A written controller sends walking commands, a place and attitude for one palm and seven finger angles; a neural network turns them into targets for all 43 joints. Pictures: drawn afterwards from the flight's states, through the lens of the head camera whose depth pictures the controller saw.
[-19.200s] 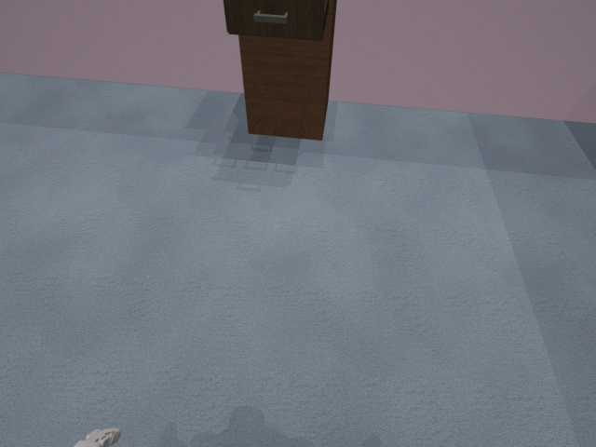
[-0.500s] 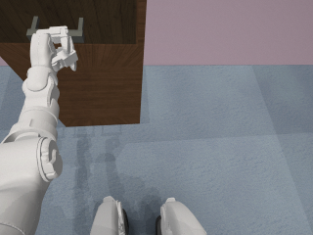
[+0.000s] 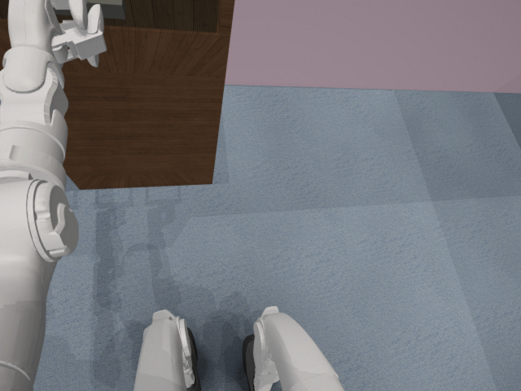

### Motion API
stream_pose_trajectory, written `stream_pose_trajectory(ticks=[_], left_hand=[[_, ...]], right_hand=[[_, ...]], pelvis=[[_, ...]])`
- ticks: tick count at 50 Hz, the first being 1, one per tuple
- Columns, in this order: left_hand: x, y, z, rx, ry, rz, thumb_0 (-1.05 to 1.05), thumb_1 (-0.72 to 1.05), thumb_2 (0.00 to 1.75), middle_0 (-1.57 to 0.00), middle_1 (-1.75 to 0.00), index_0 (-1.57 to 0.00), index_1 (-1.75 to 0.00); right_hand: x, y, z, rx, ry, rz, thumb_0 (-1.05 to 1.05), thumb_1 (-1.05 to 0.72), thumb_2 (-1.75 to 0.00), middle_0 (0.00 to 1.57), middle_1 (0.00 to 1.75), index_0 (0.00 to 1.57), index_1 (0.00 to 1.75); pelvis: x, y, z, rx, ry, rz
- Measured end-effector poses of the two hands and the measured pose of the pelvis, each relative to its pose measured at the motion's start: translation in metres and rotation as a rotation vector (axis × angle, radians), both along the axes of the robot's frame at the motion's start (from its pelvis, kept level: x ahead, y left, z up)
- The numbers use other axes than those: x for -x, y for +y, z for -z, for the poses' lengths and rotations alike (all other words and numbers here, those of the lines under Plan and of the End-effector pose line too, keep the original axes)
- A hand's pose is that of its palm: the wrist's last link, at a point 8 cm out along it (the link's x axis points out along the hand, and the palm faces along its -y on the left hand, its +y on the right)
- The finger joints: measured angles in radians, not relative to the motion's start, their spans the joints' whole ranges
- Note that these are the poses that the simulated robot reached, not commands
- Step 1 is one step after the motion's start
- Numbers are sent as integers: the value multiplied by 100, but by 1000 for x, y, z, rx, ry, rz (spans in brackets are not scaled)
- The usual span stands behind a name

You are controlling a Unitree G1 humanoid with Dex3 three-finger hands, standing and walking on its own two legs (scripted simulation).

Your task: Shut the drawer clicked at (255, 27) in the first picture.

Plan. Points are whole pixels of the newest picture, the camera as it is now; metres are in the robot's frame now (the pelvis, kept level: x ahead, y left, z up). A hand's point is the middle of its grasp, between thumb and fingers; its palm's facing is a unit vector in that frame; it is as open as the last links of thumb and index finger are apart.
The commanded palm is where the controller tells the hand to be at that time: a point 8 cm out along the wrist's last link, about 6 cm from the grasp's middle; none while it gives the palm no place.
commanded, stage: pull the fist back off the drawer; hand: left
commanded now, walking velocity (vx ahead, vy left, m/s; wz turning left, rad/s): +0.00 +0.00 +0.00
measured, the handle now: out of the picture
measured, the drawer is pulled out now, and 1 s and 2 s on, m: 0.00 0.00 0.00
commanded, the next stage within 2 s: draw the hand back to the body in 0.56 s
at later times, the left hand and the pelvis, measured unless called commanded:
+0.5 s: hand (102, 39) +0.58 +0.14 +0.09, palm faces +0.00 -1.00 -0.02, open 2.9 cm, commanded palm +0.55 +0.17 +0.10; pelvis +0.01 +0.01 +0.01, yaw -1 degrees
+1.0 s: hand (52, 68) +0.48 +0.17 +0.14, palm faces +0.03 -1.00 -0.04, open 3.3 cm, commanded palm +0.44 +0.22 +0.16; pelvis +0.08 -0.01 +0.08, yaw +2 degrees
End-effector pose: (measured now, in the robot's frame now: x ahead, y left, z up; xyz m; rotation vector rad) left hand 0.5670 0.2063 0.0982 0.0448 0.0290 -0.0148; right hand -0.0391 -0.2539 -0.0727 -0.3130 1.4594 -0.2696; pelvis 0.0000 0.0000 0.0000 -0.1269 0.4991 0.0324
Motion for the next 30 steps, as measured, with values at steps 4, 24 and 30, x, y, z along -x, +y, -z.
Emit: stream_pose_trajectory(ticks=[4, 24, 30], left_hand=[[0, 1, 0, 0, 0, 2, -4, 57, 93, -140, -160, -140, -160], [9, -10, 3, 23, 0, -9, -3, 76, 89, -140, -160, -140, -160], [11, -9, 8, 16, 17, -27, -1, 84, 90, -140, -160, -140, -160]], right_hand=[[11, 7, 0, -2, 11, 5, 1, -91, -89, 20, 30, 20, 30], [-6, 17, -2, -64, -4, 24, 1, -91, -89, 20, 30, 20, 30], [-33, 10, -3, -81, -31, 17, 1, -91, -89, 20, 30, 20, 30]], pelvis=[[4, 4, 2, 3, 5, 2], [-7, 12, -10, -15, -16, 21], [-22, 7, -19, -29, -29, 24]])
